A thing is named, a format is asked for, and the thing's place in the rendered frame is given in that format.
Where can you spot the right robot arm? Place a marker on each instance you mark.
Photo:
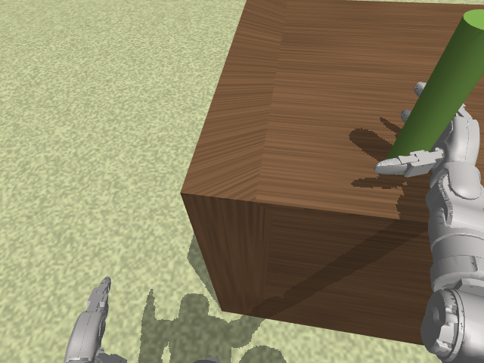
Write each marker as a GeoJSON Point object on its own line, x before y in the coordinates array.
{"type": "Point", "coordinates": [453, 325]}

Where can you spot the left robot hand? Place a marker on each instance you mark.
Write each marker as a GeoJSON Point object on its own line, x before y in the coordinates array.
{"type": "Point", "coordinates": [85, 339]}

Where can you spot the can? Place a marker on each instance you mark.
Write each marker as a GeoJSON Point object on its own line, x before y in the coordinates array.
{"type": "Point", "coordinates": [458, 71]}

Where can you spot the right robot hand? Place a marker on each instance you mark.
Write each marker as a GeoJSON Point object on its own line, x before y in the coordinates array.
{"type": "Point", "coordinates": [458, 143]}

